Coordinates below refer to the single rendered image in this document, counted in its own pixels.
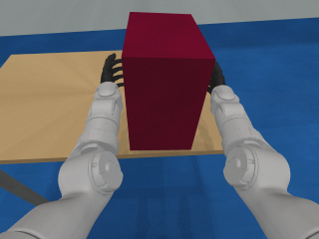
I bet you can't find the carton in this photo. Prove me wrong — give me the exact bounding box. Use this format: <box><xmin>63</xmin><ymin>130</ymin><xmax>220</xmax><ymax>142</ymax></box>
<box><xmin>121</xmin><ymin>12</ymin><xmax>216</xmax><ymax>150</ymax></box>

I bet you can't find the table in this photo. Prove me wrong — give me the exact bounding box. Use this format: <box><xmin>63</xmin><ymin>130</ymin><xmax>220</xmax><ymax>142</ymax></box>
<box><xmin>0</xmin><ymin>50</ymin><xmax>224</xmax><ymax>206</ymax></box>

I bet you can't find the robot right upper arm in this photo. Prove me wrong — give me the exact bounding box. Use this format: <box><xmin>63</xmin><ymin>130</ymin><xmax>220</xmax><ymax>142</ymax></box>
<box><xmin>223</xmin><ymin>144</ymin><xmax>319</xmax><ymax>239</ymax></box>

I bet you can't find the left robot hand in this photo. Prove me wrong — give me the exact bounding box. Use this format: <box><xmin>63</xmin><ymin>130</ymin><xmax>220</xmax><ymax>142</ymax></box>
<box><xmin>100</xmin><ymin>53</ymin><xmax>124</xmax><ymax>88</ymax></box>

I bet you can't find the right robot hand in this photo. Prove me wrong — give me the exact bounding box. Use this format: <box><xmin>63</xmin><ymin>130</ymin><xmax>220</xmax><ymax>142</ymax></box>
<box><xmin>207</xmin><ymin>61</ymin><xmax>226</xmax><ymax>94</ymax></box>

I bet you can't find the robot right forearm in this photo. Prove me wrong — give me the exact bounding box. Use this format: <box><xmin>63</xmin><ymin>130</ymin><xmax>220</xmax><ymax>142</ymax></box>
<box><xmin>210</xmin><ymin>85</ymin><xmax>291</xmax><ymax>176</ymax></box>

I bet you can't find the robot left upper arm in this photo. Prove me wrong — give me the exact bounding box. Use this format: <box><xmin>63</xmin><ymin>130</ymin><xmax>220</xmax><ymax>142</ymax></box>
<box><xmin>0</xmin><ymin>148</ymin><xmax>124</xmax><ymax>239</ymax></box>

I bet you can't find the robot left forearm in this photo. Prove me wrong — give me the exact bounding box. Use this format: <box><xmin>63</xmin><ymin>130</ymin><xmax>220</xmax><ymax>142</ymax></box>
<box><xmin>66</xmin><ymin>82</ymin><xmax>124</xmax><ymax>160</ymax></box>

